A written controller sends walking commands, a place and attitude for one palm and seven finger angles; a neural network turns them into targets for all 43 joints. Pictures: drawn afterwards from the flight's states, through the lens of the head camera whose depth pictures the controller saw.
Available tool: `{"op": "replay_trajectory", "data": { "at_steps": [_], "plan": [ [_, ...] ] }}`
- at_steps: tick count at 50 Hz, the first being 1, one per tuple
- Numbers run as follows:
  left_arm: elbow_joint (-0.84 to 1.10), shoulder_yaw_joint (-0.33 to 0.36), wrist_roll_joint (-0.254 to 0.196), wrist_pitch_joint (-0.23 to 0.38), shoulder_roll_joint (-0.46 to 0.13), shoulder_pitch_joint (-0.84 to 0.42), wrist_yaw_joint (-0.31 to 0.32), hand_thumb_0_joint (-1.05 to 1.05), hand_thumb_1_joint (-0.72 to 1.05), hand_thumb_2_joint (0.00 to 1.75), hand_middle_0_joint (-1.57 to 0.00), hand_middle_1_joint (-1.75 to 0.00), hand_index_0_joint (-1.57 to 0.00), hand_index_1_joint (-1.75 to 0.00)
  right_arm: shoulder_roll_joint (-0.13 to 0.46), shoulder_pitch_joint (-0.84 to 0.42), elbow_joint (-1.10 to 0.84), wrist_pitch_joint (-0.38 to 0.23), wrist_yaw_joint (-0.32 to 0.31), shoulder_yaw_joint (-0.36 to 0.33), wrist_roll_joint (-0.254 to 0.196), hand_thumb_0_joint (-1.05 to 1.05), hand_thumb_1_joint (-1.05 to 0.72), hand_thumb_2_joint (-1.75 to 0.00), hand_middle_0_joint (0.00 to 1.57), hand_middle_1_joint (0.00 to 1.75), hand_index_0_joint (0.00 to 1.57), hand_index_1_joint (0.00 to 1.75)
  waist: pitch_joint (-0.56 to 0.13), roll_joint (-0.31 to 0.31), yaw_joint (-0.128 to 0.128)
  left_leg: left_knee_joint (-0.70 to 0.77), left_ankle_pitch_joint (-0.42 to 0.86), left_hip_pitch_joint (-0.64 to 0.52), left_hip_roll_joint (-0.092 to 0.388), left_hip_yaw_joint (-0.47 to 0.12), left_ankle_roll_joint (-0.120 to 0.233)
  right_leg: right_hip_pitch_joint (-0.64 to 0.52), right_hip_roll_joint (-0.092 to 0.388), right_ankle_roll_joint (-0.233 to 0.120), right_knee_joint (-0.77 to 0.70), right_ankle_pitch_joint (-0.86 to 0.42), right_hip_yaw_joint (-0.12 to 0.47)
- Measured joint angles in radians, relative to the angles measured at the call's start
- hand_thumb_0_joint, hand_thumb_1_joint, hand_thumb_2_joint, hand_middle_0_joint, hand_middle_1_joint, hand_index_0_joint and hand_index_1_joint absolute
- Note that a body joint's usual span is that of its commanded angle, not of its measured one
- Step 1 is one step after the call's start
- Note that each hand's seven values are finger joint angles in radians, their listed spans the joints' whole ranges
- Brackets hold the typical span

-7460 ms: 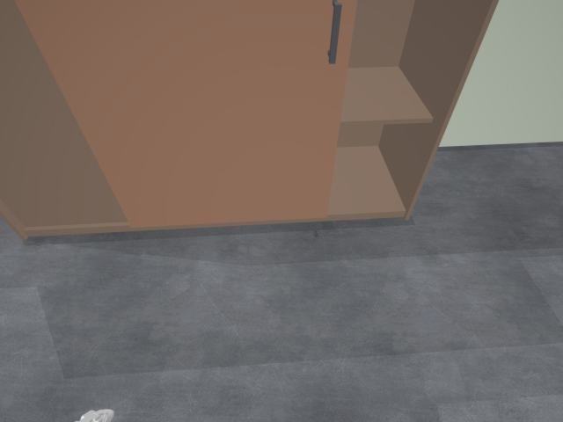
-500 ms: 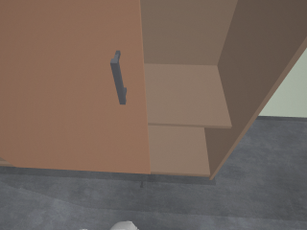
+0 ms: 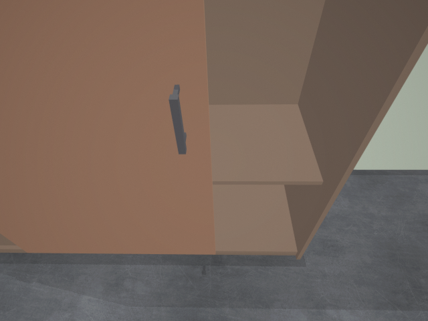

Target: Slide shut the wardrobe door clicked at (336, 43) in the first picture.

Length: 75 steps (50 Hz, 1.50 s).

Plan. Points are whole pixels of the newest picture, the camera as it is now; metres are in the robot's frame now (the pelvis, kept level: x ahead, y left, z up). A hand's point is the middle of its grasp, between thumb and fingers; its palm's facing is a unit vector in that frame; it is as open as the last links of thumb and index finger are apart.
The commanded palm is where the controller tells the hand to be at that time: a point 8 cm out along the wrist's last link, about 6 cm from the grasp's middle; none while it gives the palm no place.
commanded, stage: come to a stop and stand still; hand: left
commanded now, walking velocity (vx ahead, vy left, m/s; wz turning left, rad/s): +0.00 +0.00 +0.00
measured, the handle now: (179, 121) +0.50 +0.11 +0.11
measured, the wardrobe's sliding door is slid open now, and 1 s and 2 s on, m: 0.38 0.38 0.38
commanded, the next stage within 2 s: look again from close up in 0.92 s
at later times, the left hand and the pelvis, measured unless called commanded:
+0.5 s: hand out of the picture -0.03 +0.11 -0.18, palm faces +0.05 -0.98 -0.18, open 7.3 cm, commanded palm none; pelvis +0.00 -0.04 +0.00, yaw +1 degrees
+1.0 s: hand out of the picture -0.02 +0.10 -0.18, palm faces +0.07 -0.98 -0.19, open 7.3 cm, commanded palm none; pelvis +0.02 -0.05 +0.00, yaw +1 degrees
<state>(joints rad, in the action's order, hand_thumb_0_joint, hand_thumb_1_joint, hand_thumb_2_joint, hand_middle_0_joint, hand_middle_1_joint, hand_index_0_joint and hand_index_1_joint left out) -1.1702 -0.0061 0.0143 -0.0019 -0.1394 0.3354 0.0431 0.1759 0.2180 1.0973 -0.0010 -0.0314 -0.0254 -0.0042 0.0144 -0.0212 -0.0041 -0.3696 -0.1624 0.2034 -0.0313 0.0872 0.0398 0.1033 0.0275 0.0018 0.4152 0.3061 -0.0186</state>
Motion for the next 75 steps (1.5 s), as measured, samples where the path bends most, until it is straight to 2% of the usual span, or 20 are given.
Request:
{"op": "replay_trajectory", "data": {
  "at_steps": [18,32,41,51,53,55,58,59,62,66,75],
  "plan": [
    [0.017,-0.004,-0.010,0.014,0.032,-0.021,0.004,0.01,0.92,0.90,-0.20,-0.30,-0.20,-0.30,-0.057,0.142,0.088,0.011,0.002,0.027,0.010,0.01,-0.91,-0.90,0.20,0.30,0.20,0.30,-0.006,0.020,0.028,0.000,0.014,-0.010,0.046,-0.026,-0.047,-0.019,-0.049,-0.048,-0.013,-0.012,-0.022],
    [0.008,-0.002,-0.011,0.022,0.050,0.014,0.008,0.00,0.91,0.90,-0.20,-0.30,-0.20,-0.30,-0.072,0.115,0.077,-0.001,-0.007,0.027,0.008,0.01,-0.91,-0.90,0.20,0.30,0.20,0.30,0.001,0.013,0.015,-0.018,-0.010,-0.008,0.062,-0.038,-0.066,-0.030,-0.067,-0.067,-0.020,0.001,-0.030],
    [0.008,-0.001,-0.008,0.026,0.053,0.026,0.013,0.00,0.91,0.90,-0.20,-0.30,-0.20,-0.30,-0.048,0.071,0.065,0.001,-0.015,0.024,0.008,0.01,-0.92,-0.90,0.20,0.30,0.20,0.30,-0.003,0.014,0.002,-0.033,-0.033,-0.022,0.070,-0.041,-0.076,-0.052,-0.075,-0.073,-0.022,0.016,-0.032],
    [0.011,0.003,-0.007,0.024,0.038,0.017,0.013,0.00,0.91,0.90,-0.20,-0.30,-0.20,-0.30,-0.032,0.049,0.052,0.003,-0.018,0.024,0.008,0.01,-0.92,-0.90,0.20,0.30,0.20,0.30,0.005,0.020,0.000,-0.041,-0.047,-0.032,0.076,-0.044,-0.082,-0.071,-0.082,-0.078,-0.030,0.022,-0.033],
    [0.026,0.000,0.005,0.046,0.042,0.018,0.024,0.00,0.91,0.90,-0.20,-0.30,-0.20,-0.30,-0.019,0.043,0.030,0.011,-0.010,0.026,0.008,0.01,-0.92,-0.90,0.20,0.30,0.20,0.30,0.009,0.008,-0.005,-0.150,-0.083,0.028,0.086,-0.045,-0.068,-0.052,-0.091,-0.071,-0.030,0.014,-0.032],
    [0.056,-0.005,0.009,0.061,0.044,0.029,0.028,0.00,0.91,0.90,-0.20,-0.30,-0.20,-0.30,-0.009,0.030,-0.014,0.010,-0.005,0.021,0.011,0.01,-0.93,-0.90,0.20,0.30,0.20,0.30,0.025,0.007,0.000,-0.223,-0.135,0.069,0.073,-0.048,-0.037,-0.022,-0.092,-0.066,-0.001,0.005,-0.021],
    [0.081,-0.012,0.003,0.057,0.032,0.045,0.021,0.00,0.91,0.90,-0.20,-0.30,-0.20,-0.30,-0.006,0.034,-0.063,-0.011,-0.003,0.018,0.011,0.01,-0.92,-0.90,0.20,0.30,0.20,0.30,0.022,0.014,0.019,-0.184,-0.058,0.056,0.050,-0.040,-0.013,0.014,-0.093,-0.065,0.071,0.014,-0.017],
    [0.087,-0.012,0.002,0.050,0.025,0.046,0.018,0.00,0.91,0.90,-0.20,-0.30,-0.20,-0.30,-0.007,0.041,-0.072,-0.015,-0.004,0.018,0.011,0.01,-0.92,-0.90,0.20,0.30,0.20,0.30,0.013,0.016,0.023,-0.177,-0.068,0.050,0.049,-0.041,-0.014,0.021,-0.093,-0.063,0.090,0.031,-0.018],
    [0.099,-0.006,0.005,0.031,0.004,0.020,0.017,0.00,0.91,0.90,-0.20,-0.30,-0.20,-0.30,-0.015,0.047,-0.072,-0.011,-0.006,0.022,0.013,0.01,-0.92,-0.90,0.20,0.30,0.20,0.30,0.001,0.033,0.015,-0.205,-0.132,0.061,0.039,-0.038,-0.021,0.027,-0.082,-0.062,0.108,0.075,-0.014],
    [0.121,-0.008,0.003,0.025,-0.011,-0.007,0.013,0.00,0.91,0.90,-0.20,-0.30,-0.20,-0.30,-0.018,0.050,-0.060,0.002,-0.005,0.029,0.015,0.01,-0.93,-0.90,0.20,0.30,0.20,0.30,-0.009,0.036,0.006,-0.200,-0.117,0.059,0.031,-0.035,-0.009,0.024,-0.073,-0.048,0.101,0.055,-0.014],
    [0.151,-0.008,0.008,0.010,-0.037,-0.010,0.002,0.00,0.91,0.90,-0.20,-0.30,-0.20,-0.30,-0.020,0.085,-0.061,0.004,0.014,0.040,0.020,0.01,-0.93,-0.90,0.20,0.30,0.20,0.30,-0.029,0.053,0.008,-0.149,-0.072,0.069,0.001,-0.024,0.025,0.045,-0.043,-0.018,0.075,0.022,-0.007]
  ]
}}
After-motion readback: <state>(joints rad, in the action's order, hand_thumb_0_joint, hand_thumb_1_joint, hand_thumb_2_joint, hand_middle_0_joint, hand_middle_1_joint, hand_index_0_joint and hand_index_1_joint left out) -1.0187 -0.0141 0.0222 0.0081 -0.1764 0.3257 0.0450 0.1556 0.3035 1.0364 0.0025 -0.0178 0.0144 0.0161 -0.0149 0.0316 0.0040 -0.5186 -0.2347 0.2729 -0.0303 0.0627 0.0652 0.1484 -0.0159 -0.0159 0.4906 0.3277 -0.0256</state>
